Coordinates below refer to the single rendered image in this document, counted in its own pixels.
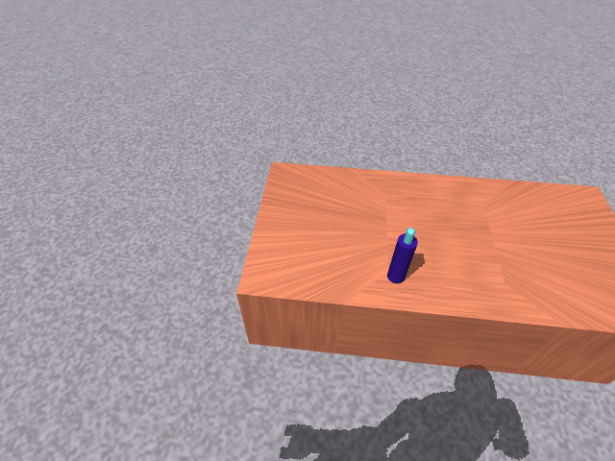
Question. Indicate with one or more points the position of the bottle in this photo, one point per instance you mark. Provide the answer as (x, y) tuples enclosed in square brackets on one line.
[(403, 254)]

